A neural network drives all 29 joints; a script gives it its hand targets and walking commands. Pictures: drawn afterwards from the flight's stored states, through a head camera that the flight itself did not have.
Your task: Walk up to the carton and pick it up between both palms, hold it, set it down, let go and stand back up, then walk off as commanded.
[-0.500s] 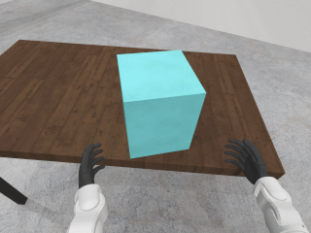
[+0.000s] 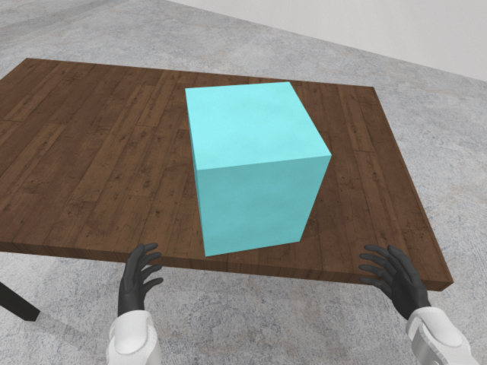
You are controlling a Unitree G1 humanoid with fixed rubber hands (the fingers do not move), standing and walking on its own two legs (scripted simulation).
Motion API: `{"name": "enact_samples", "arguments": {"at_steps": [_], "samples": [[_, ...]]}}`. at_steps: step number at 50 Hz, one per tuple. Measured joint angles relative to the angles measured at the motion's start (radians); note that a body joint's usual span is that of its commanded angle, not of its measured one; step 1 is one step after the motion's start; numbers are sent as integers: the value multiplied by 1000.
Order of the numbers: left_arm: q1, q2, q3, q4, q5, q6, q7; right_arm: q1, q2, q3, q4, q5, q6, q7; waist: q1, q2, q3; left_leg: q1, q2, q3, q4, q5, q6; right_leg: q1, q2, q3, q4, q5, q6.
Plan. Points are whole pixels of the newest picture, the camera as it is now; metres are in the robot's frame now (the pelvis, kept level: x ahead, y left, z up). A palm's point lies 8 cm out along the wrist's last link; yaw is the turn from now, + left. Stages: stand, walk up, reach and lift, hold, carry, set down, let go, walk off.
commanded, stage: set down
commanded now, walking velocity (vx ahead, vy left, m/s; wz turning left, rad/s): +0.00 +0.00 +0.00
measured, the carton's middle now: (246, 170) +0.46 +0.02 +0.05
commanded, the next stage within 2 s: let go in 1.70 s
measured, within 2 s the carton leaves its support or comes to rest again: neither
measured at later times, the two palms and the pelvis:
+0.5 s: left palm (129, 320) +0.19 +0.19 -0.01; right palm (408, 319) +0.21 -0.24 +0.00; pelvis +0.02 +0.00 +0.00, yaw +0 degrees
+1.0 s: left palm (122, 330) +0.19 +0.21 -0.04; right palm (400, 323) +0.21 -0.23 -0.01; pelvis +0.02 +0.01 +0.00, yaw +0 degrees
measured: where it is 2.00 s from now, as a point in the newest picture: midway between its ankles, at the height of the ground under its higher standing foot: outside the picture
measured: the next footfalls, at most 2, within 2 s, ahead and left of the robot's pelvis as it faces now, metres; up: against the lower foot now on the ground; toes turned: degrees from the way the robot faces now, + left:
none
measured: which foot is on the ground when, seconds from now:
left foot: down 0.00-1.00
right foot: down 0.00-1.00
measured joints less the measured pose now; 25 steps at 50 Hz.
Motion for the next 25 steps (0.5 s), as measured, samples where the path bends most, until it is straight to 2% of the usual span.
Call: {"name": "enact_samples", "arguments": {"at_steps": [5, 12, 18, 25], "samples": [[51, 22, 0, 0, 0, -29, -11, 57, 0, 0, -1, -7, -5, -1, 0, 0, 0, 3, -1, 0, 0, -13, 0, 4, -1, 0, 0, -13, 1], [101, 52, 0, 4, 0, -111, -37, 132, 0, 5, -13, -33, -64, -6, 0, 0, 0, 6, -1, 0, 0, -26, 0, 7, -1, 0, 0, -26, 2], [103, 64, 0, 100, 0, -143, -71, 164, 0, 19, -13, -57, -88, -12, 0, -1, 1, 17, -1, 0, 0, -32, 0, 19, -2, 0, -3, -30, 3], [95, 89, 0, 165, 0, -160, -78, 164, 0, 23, -13, -89, -92, -14, 0, -1, 1, 19, -2, 0, 0, -32, 0, 22, -2, 0, -4, -30, 3]]}}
